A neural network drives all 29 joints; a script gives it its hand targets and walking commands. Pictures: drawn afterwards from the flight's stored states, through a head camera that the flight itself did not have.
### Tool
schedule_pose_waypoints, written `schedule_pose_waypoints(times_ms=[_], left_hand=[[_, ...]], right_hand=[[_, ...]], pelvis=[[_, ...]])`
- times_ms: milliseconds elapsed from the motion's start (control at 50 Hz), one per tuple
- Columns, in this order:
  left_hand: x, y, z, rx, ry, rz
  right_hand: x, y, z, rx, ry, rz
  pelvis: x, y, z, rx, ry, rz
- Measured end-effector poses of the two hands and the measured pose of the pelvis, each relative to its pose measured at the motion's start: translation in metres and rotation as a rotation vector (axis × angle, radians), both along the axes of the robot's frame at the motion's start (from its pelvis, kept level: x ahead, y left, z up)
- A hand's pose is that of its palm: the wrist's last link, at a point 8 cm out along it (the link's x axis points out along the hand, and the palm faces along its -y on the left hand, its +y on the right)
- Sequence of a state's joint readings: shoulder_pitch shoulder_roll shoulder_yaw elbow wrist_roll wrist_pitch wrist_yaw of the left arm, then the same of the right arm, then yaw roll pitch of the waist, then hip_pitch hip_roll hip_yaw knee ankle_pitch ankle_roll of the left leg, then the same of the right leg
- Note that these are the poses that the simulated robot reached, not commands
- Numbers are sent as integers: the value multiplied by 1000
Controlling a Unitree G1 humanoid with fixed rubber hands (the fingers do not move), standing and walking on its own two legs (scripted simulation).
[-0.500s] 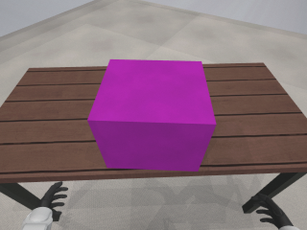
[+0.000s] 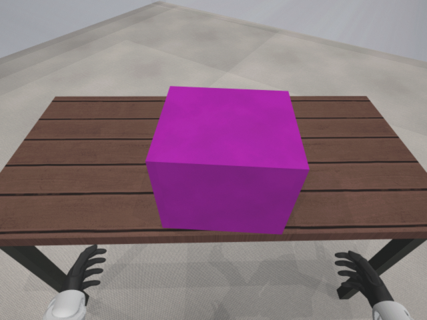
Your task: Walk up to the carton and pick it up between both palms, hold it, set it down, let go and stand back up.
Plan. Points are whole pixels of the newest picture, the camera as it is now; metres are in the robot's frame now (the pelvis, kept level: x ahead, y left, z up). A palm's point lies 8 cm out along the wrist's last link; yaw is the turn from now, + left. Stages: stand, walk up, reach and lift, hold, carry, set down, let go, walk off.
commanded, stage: reach and lift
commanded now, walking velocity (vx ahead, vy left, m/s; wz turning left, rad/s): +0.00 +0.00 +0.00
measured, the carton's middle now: (225, 159) +0.45 +0.00 +0.02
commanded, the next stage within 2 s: none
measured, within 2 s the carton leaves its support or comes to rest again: neither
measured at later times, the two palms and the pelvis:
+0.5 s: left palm (88, 252) +0.22 +0.26 +0.02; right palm (363, 263) +0.21 -0.24 +0.01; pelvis +0.03 -0.01 +0.00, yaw +0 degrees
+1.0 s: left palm (94, 231) +0.25 +0.25 +0.04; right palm (355, 233) +0.25 -0.23 +0.05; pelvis +0.03 +0.00 +0.00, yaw +0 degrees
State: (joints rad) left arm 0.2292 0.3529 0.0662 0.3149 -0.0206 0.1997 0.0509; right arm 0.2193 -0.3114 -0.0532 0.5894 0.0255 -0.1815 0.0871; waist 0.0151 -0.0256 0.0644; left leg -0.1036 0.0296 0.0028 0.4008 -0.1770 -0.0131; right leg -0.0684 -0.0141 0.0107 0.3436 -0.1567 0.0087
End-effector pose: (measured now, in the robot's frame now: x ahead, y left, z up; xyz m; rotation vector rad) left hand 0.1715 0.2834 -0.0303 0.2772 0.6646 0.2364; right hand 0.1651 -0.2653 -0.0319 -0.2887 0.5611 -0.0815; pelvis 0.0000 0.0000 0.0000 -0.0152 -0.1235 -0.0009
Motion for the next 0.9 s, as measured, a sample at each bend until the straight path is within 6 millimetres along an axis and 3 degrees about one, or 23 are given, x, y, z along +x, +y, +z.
schedule_pose_waypoints(times_ms=[220,460,680,820,900], left_hand=[[11,-19,13,-62,-99,2],[48,-23,45,-105,-265,-35],[45,-27,59,-110,-340,-74],[45,-30,61,-153,-366,-64],[52,-32,62,-180,-355,-51]], right_hand=[[20,2,27,59,-97,5],[40,26,43,149,-168,-44],[45,32,69,185,-293,-52],[44,31,66,189,-255,-62],[53,33,66,196,-237,-59]], pelvis=[[0,-13,1,5,5,-2],[22,-6,2,8,39,2],[30,-4,2,4,50,2],[28,-4,2,4,48,2],[28,-4,2,4,48,2]])
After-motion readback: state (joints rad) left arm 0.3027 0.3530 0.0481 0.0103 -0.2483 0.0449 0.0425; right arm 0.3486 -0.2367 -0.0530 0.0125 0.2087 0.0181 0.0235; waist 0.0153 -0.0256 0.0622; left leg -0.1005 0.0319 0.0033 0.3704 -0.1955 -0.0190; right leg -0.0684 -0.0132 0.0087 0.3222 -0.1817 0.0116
